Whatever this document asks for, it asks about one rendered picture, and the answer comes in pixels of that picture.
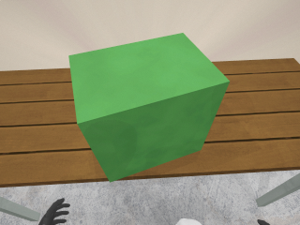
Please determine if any table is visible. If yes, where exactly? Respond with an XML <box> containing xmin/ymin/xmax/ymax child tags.
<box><xmin>0</xmin><ymin>58</ymin><xmax>300</xmax><ymax>222</ymax></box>

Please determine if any left robot hand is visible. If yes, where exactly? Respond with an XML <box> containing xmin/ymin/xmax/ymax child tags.
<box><xmin>38</xmin><ymin>198</ymin><xmax>70</xmax><ymax>225</ymax></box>

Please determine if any carton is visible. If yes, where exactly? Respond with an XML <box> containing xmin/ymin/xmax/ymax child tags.
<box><xmin>68</xmin><ymin>33</ymin><xmax>230</xmax><ymax>183</ymax></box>

